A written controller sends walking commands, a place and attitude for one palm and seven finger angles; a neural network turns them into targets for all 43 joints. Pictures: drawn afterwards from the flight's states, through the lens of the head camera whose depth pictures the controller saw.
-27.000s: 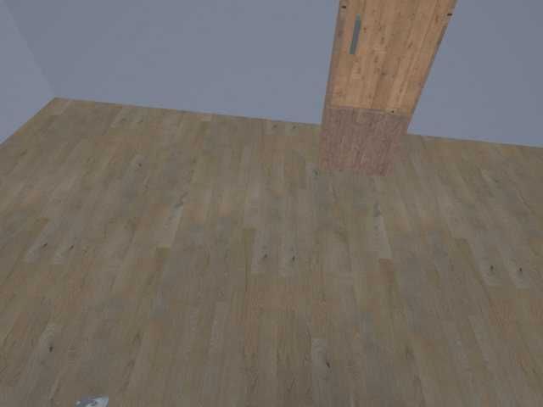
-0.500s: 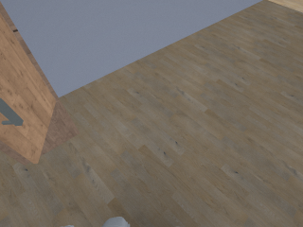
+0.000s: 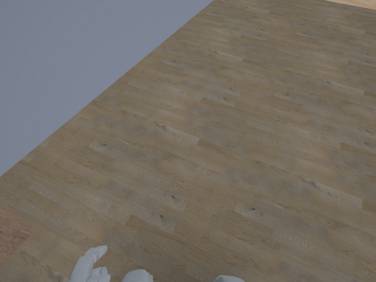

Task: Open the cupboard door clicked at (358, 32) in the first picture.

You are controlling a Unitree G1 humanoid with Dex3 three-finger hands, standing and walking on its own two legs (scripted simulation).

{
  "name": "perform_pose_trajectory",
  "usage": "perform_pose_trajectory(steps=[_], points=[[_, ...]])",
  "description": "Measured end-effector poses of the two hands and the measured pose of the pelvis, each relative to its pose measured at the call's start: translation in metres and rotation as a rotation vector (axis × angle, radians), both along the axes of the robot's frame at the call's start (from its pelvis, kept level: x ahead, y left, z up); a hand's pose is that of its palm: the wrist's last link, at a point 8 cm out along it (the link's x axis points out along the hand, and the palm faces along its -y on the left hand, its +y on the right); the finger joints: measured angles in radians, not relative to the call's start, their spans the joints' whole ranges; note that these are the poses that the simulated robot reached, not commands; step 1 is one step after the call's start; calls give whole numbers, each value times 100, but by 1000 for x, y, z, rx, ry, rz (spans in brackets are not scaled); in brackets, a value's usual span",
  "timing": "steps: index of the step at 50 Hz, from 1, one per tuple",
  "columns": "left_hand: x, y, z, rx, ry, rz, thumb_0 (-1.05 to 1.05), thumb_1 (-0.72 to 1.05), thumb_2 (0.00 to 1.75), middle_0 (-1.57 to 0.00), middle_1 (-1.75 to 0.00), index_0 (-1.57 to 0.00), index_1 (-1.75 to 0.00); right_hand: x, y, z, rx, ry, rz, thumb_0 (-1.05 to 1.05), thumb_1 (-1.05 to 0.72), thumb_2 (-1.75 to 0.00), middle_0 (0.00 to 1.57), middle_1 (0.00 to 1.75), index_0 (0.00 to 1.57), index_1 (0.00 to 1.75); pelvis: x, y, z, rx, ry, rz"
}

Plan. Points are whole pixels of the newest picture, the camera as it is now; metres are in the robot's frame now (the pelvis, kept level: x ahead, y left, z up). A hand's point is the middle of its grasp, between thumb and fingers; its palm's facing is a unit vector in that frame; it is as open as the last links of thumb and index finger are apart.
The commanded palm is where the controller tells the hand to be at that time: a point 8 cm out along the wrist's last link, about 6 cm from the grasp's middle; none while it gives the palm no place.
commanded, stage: walk to a spot facing it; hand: left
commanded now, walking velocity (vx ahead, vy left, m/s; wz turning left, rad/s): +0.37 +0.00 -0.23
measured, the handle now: out of the picture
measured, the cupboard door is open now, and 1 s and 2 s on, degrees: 56 56 56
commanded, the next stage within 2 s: turn to face it in 1.22 s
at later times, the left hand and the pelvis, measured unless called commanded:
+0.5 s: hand (135, 207) +0.32 +0.15 -0.16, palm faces -0.11 -0.97 -0.20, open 7.4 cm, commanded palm none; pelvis +0.22 -0.04 +0.00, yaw -7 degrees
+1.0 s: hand (156, 151) +0.51 +0.10 -0.16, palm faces -0.07 -0.98 -0.16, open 7.4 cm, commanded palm none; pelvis +0.45 -0.08 +0.01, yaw -7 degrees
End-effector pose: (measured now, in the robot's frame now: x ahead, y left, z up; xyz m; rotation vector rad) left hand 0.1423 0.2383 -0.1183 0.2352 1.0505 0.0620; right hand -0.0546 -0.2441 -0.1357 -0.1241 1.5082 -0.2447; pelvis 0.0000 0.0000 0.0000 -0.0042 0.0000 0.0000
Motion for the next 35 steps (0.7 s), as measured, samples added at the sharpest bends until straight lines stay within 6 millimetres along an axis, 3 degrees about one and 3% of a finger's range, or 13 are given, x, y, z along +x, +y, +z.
perform_pose_trajectory(steps=[4,9,12,14,17,22,25,27,30,35], points=[[-6,-11,-4,-23,114,3,1,91,90,-20,-30,-20,-30,82,0,11,-2,-169,3,1,-91,-90,20,29,20,30,31,-2,11,6,13,-40],[-3,3,-13,-32,201,58,0,93,90,-21,-30,-20,-30,178,8,20,-5,-321,49,1,-91,-90,20,29,20,30,78,4,11,-4,10,-71],[6,12,-26,-27,257,67,0,92,90,-21,-30,-20,-30,221,11,13,-30,-394,66,1,-91,-90,20,30,20,30,109,10,-1,-14,10,-101],[19,14,-26,-12,287,55,1,92,90,-20,-30,-20,-30,234,13,14,-27,-399,56,0,-91,-90,20,30,20,30,125,7,-1,4,8,-113],[55,7,-17,-9,274,48,1,91,90,-20,-30,-20,-30,235,13,15,-11,-341,32,0,-91,-90,21,30,20,30,150,-1,7,16,17,-114],[133,-23,-1,-21,186,0,1,91,90,-20,-30,-20,-30,222,-8,10,13,-174,-20,0,-93,-90,21,30,21,30,193,-20,14,10,22,-125],[177,-43,-8,-10,122,-26,1,91,90,-20,-30,-20,-30,218,-26,-5,32,-87,-58,0,-92,-90,21,30,21,30,222,-41,1,36,12,-124],[196,-54,-11,-7,100,-6,1,91,90,-20,-30,-20,-30,225,-38,-11,37,-32,-64,0,-92,-90,21,30,21,30,239,-49,-4,23,3,-116],[208,-67,-9,-15,123,21,1,91,90,-20,-30,-20,-30,261,-53,-4,21,-28,-56,1,-92,-90,20,30,20,30,266,-57,3,5,1,-99],[211,-74,-10,-26,240,52,0,93,90,-20,-30,-20,-30,358,-66,16,-2,-170,-32,1,-91,-90,20,29,20,30,313,-66,15,10,15,-103]])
